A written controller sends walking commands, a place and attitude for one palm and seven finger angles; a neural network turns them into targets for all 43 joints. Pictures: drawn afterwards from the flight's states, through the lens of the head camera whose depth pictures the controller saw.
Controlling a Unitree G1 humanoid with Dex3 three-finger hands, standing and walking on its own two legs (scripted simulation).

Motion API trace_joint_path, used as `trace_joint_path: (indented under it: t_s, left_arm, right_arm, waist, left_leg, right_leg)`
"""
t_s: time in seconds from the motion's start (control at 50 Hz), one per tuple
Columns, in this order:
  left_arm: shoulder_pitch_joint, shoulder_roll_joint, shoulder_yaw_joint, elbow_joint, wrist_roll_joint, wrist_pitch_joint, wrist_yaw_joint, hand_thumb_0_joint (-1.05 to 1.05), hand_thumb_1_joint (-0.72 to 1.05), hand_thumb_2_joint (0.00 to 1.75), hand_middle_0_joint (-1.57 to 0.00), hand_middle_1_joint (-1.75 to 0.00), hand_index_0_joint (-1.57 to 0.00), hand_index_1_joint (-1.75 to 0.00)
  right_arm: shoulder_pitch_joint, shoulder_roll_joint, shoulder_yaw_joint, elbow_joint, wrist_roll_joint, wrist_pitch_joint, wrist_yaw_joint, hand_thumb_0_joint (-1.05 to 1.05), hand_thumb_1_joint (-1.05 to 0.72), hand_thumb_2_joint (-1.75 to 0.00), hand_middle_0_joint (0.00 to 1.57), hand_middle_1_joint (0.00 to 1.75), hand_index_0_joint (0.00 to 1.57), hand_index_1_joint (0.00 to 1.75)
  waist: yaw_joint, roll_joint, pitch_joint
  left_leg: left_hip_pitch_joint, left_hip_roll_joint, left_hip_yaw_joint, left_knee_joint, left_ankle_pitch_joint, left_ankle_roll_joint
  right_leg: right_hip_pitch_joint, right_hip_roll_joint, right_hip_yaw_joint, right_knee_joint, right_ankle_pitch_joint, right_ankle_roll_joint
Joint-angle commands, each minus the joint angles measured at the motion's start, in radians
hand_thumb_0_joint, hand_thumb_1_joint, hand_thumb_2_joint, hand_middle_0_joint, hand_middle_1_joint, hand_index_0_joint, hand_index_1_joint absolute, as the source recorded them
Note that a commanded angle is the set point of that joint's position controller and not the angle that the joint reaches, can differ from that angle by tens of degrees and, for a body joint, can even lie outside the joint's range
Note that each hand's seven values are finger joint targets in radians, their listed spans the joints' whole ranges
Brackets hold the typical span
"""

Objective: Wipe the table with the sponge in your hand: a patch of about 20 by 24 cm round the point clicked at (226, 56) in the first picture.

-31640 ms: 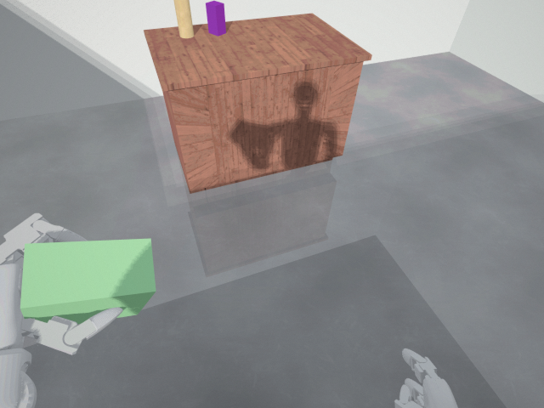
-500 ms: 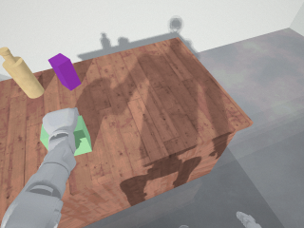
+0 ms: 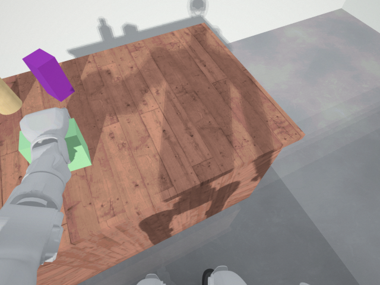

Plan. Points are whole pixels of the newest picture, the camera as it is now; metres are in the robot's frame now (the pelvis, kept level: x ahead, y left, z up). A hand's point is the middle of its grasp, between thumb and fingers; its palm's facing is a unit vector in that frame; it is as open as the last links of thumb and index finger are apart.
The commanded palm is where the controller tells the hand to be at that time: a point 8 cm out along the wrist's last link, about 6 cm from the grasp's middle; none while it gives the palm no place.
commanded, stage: wipe forward along the middle lane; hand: left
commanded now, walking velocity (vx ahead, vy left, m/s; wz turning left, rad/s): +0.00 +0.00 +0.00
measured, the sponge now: (61, 153) +0.42 +0.31 -0.03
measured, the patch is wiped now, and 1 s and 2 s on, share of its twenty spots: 0.95 0.95 1.00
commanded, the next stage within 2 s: slide back across to the first lane in 0.44 s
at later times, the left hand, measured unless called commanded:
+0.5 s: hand (53, 125) +0.48 +0.33 +0.01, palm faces -0.15 +0.02 -0.99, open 9.8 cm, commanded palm +0.47 +0.31 +0.04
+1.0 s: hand (28, 126) +0.47 +0.38 +0.02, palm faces -0.17 -0.02 -0.99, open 9.8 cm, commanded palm +0.45 +0.37 +0.06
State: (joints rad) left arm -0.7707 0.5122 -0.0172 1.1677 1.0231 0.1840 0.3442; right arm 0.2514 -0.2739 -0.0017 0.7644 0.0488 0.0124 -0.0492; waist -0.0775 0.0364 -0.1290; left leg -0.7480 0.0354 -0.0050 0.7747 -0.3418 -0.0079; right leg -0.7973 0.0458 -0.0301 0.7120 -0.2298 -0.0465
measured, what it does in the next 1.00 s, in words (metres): stands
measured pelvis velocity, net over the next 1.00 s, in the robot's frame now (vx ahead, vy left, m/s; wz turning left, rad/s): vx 0.03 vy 0.03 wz -0.02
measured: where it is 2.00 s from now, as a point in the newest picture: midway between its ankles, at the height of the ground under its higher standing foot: outside the picture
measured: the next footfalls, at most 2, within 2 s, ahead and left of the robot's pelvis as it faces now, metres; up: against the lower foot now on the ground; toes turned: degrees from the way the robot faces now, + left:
none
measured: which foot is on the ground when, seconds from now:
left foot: down 0.00-1.00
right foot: down 0.00-1.00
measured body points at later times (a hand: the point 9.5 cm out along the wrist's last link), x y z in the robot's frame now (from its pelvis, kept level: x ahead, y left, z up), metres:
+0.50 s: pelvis +0.01 +0.02 +0.00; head +0.12 +0.03 +0.43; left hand +0.48 +0.32 +0.06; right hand +0.07 -0.25 -0.13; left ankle +0.01 +0.13 -0.70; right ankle +0.06 -0.09 -0.70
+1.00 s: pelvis +0.03 +0.03 +0.01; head +0.14 +0.05 +0.45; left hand +0.47 +0.37 +0.07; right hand +0.07 -0.24 -0.12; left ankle +0.01 +0.13 -0.70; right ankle +0.06 -0.09 -0.70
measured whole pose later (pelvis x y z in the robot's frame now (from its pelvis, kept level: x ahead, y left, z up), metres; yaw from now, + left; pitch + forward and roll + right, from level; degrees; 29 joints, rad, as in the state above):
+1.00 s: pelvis +0.03 +0.03 +0.01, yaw -1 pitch +19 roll -2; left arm -0.75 0.64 0.10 1.13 1.06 0.14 0.26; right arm 0.29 -0.28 0.00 0.75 0.04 0.08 -0.01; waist -0.10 0.02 -0.12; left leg -0.70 0.02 0.02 0.75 -0.38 0.03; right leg -0.74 0.04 0.00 0.65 -0.25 0.00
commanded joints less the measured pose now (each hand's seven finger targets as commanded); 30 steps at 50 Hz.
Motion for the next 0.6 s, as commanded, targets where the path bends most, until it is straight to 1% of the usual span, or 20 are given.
trace_joint_path:
  t_s: [0.0, 0.04, 0.06, 0.08, 0.1, 0.12, 0.14, 0.16, 0.18, 0.22, 0.26, 0.36, 0.38, 0.42, 0.44, 0.46, 0.48, 0.52, 0.54, 0.58]
  left_arm:
    - [-0.281, 0.229, 0.009, -0.066, 0.035, 0.023, 0.016, 0.0, 0.1, 1.3, -1.2, -1.6, -1.2, -1.6]
    - [-0.299, 0.257, 0.031, -0.062, 0.037, 0.023, 0.01, 0.0, 0.1, 1.3, -1.2, -1.6, -1.2, -1.6]
    - [-0.308, 0.259, 0.025, -0.056, 0.041, 0.024, 0.009, 0.0, 0.1, 1.3, -1.2, -1.6, -1.2, -1.6]
    - [-0.29, 0.244, 0.02, -0.049, 0.043, 0.026, 0.007, 0.0, 0.1, 1.3, -1.2, -1.6, -1.2, -1.6]
    - [-0.302, 0.223, 0.005, -0.05, 0.046, 0.024, 0.006, 0.0, 0.1, 1.3, -1.2, -1.6, -1.2, -1.6]
    - [-0.284, 0.224, 0.015, -0.047, 0.046, 0.024, 0.006, 0.0, 0.1, 1.3, -1.2, -1.6, -1.2, -1.6]
    - [-0.28, 0.253, 0.043, -0.046, 0.044, 0.022, 0.004, 0.0, 0.1, 1.3, -1.2, -1.6, -1.2, -1.6]
    - [-0.296, 0.246, 0.03, -0.048, 0.048, 0.021, 0.004, 0.0, 0.1, 1.3, -1.2, -1.6, -1.2, -1.6]
    - [-0.29, 0.237, 0.024, -0.045, 0.044, 0.022, 0.003, 0.0, 0.1, 1.3, -1.2, -1.6, -1.2, -1.6]
    - [-0.321, 0.233, 0.012, -0.039, 0.058, 0.024, 0.005, 0.0, 0.1, 1.3, -1.2, -1.6, -1.2, -1.6]
    - [-0.331, 0.239, 0.021, -0.039, 0.065, 0.025, 0.007, 0.0, 0.1, 1.3, -1.2, -1.6, -1.2, -1.6]
    - [-0.364, 0.23, 0.014, -0.018, 0.062, 0.036, 0.007, 0.0, 0.1, 1.3, -1.2, -1.6, -1.2, -1.6]
    - [-0.378, 0.257, 0.029, -0.015, 0.067, 0.038, 0.008, 0.0, 0.1, 1.3, -1.2, -1.6, -1.2, -1.6]
    - [-0.4, 0.242, 0.011, -0.011, 0.066, 0.044, 0.006, 0.0, 0.1, 1.3, -1.2, -1.6, -1.2, -1.6]
    - [-0.417, 0.279, 0.04, -0.013, 0.069, 0.043, 0.003, 0.0, 0.1, 1.3, -1.2, -1.6, -1.2, -1.6]
    - [-0.424, 0.262, 0.018, 0.004, 0.071, 0.048, 0.0, 0.0, 0.1, 1.3, -1.2, -1.6, -1.2, -1.6]
    - [-0.437, 0.278, 0.021, 0.004, 0.074, 0.048, -0.003, 0.0, 0.1, 1.3, -1.2, -1.6, -1.2, -1.6]
    - [-0.435, 0.274, 0.017, 0.012, 0.08, 0.05, -0.009, 0.0, 0.1, 1.3, -1.2, -1.6, -1.2, -1.6]
    - [-0.424, 0.314, 0.055, 0.003, 0.075, 0.047, -0.015, 0.0, 0.1, 1.3, -1.2, -1.6, -1.2, -1.6]
    - [-0.394, 0.344, 0.069, -0.03, 0.073, 0.04, -0.027, 0.0, 0.1, 1.3, -1.2, -1.6, -1.2, -1.6]
  right_arm:
    - [0.067, -0.146, -0.051, -0.084, 0.002, -0.029, -0.007, 0.0, -0.9, -0.9, 0.2, 0.3, 0.2, 0.3]
    - [0.074, -0.15, -0.05, -0.077, 0.0, -0.024, -0.004, 0.0, -0.9, -0.9, 0.2, 0.3, 0.2, 0.3]
    - [0.086, -0.15, -0.05, -0.077, 0.0, -0.021, -0.003, 0.0, -0.9, -0.9, 0.2, 0.3, 0.2, 0.3]
    - [0.088, -0.148, -0.052, -0.081, 0.0, -0.02, -0.001, 0.0, -0.9, -0.9, 0.2, 0.3, 0.2, 0.3]
    - [0.092, -0.147, -0.052, -0.08, 0.0, -0.021, 0.001, 0.0, -0.9, -0.9, 0.2, 0.3, 0.2, 0.3]
    - [0.1, -0.149, -0.055, -0.078, -0.002, -0.019, 0.002, 0.0, -0.9, -0.9, 0.2, 0.3, 0.2, 0.3]
    - [0.096, -0.153, -0.056, -0.076, -0.004, -0.015, 0.004, 0.0, -0.9, -0.9, 0.2, 0.3, 0.2, 0.3]
    - [0.107, -0.153, -0.055, -0.077, -0.003, -0.012, 0.004, 0.0, -0.9, -0.9, 0.2, 0.3, 0.2, 0.3]
    - [0.106, -0.152, -0.055, -0.081, -0.002, -0.012, 0.006, 0.0, -0.9, -0.9, 0.2, 0.3, 0.2, 0.3]
    - [0.109, -0.154, -0.055, -0.077, -0.004, -0.01, 0.008, 0.0, -0.9, -0.9, 0.2, 0.3, 0.2, 0.3]
    - [0.121, -0.156, -0.06, -0.07, -0.007, -0.005, 0.009, 0.0, -0.9, -0.9, 0.2, 0.3, 0.2, 0.3]
    - [0.129, -0.16, -0.06, -0.069, -0.008, 0.001, 0.013, 0.0, -0.9, -0.9, 0.2, 0.3, 0.2, 0.3]
    - [0.132, -0.164, -0.058, -0.066, -0.01, 0.003, 0.013, 0.0, -0.9, -0.9, 0.2, 0.3, 0.2, 0.3]
    - [0.134, -0.163, -0.057, -0.067, -0.009, 0.003, 0.015, 0.0, -0.9, -0.9, 0.2, 0.3, 0.2, 0.3]
    - [0.132, -0.169, -0.056, -0.062, -0.013, 0.006, 0.015, 0.0, -0.9, -0.9, 0.2, 0.3, 0.2, 0.3]
    - [0.14, -0.168, -0.056, -0.065, -0.011, 0.007, 0.015, 0.0, -0.9, -0.9, 0.2, 0.3, 0.2, 0.3]
    - [0.143, -0.17, -0.055, -0.064, -0.011, 0.006, 0.014, 0.0, -0.9, -0.9, 0.2, 0.3, 0.2, 0.3]
    - [0.149, -0.169, -0.054, -0.066, -0.012, 0.007, 0.016, 0.0, -0.9, -0.9, 0.2, 0.3, 0.2, 0.3]
    - [0.145, -0.175, -0.054, -0.065, -0.015, 0.009, 0.018, 0.0, -0.9, -0.9, 0.2, 0.3, 0.2, 0.3]
    - [0.151, -0.171, -0.053, -0.081, -0.013, 0.017, 0.018, 0.0, -0.9, -0.9, 0.2, 0.3, 0.2, 0.3]
  waist:
    - [-0.026, -0.058, -0.296]
    - [-0.021, -0.037, -0.314]
    - [-0.029, -0.041, -0.318]
    - [-0.027, -0.042, -0.313]
    - [-0.037, -0.043, -0.309]
    - [-0.031, -0.066, -0.329]
    - [-0.024, -0.063, -0.338]
    - [-0.033, -0.065, -0.34]
    - [-0.029, -0.06, -0.328]
    - [-0.041, -0.046, -0.299]
    - [-0.041, -0.037, -0.323]
    - [-0.052, -0.04, -0.321]
    - [-0.053, -0.046, -0.318]
    - [-0.062, -0.027, -0.315]
    - [-0.054, -0.025, -0.329]
    - [-0.066, -0.021, -0.322]
    - [-0.068, -0.023, -0.321]
    - [-0.067, -0.011, -0.325]
    - [-0.048, -0.002, -0.353]
    - [-0.027, 0.003, -0.406]
  left_leg:
    - [0.015, -0.048, 0.028, -0.085, 0.005, 0.057]
    - [0.024, -0.045, 0.027, -0.083, 0.033, 0.056]
    - [0.023, -0.044, 0.024, -0.077, 0.04, 0.057]
    - [0.029, -0.045, 0.023, -0.076, 0.046, 0.056]
    - [0.038, -0.041, 0.022, -0.074, 0.061, 0.056]
    - [0.044, -0.042, 0.022, -0.072, 0.072, 0.057]
    - [0.042, -0.041, 0.021, -0.067, 0.098, 0.056]
    - [0.042, -0.041, 0.019, -0.064, 0.103, 0.057]
    - [0.041, -0.043, 0.021, -0.068, 0.094, 0.056]
    - [0.043, -0.04, 0.015, -0.069, 0.087, 0.054]
    - [0.066, -0.036, 0.011, -0.061, 0.134, 0.055]
    - [0.072, -0.034, 0.006, -0.06, 0.138, 0.054]
    - [0.067, -0.031, 0.005, -0.055, 0.14, 0.054]
    - [0.066, -0.033, 0.007, -0.057, 0.126, 0.055]
    - [0.067, -0.03, 0.0, -0.057, 0.142, 0.053]
    - [0.069, -0.032, 0.001, -0.055, 0.134, 0.055]
    - [0.064, -0.032, 0.003, -0.052, 0.125, 0.055]
    - [0.065, -0.032, 0.002, -0.052, 0.12, 0.056]
    - [0.076, -0.031, -0.001, -0.053, 0.152, 0.055]
    - [0.089, -0.036, 0.005, -0.053, 0.173, 0.056]
  right_leg:
    - [0.301, -0.024, 0.079, -0.129, -0.006, 0.024]
    - [0.3, -0.021, 0.073, -0.116, 0.024, 0.019]
    - [0.295, -0.018, 0.068, -0.108, 0.035, 0.02]
    - [0.283, -0.017, 0.061, -0.106, 0.041, 0.019]
    - [0.27, -0.016, 0.056, -0.102, 0.063, 0.019]
    - [0.281, -0.014, 0.054, -0.1, 0.075, 0.02]
    - [0.292, -0.015, 0.057, -0.094, 0.109, 0.018]
    - [0.286, -0.013, 0.053, -0.087, 0.117, 0.019]
    - [0.28, -0.012, 0.05, -0.092, 0.104, 0.019]
    - [0.241, -0.011, 0.042, -0.089, 0.083, 0.016]
    - [0.231, -0.008, 0.035, -0.074, 0.117, 0.011]
    - [0.209, -0.006, 0.027, -0.072, 0.106, 0.011]
    - [0.205, -0.006, 0.025, -0.068, 0.109, 0.012]
    - [0.193, -0.005, 0.026, -0.072, 0.09, 0.011]
    - [0.197, -0.007, 0.023, -0.063, 0.097, 0.007]
    - [0.185, -0.004, 0.023, -0.065, 0.088, 0.009]
    - [0.183, -0.005, 0.023, -0.067, 0.082, 0.011]
    - [0.177, -0.003, 0.02, -0.065, 0.069, 0.008]
    - [0.201, -0.003, 0.022, -0.058, 0.099, 0.004]
    - [0.252, -0.003, 0.027, -0.054, 0.132, 0.007]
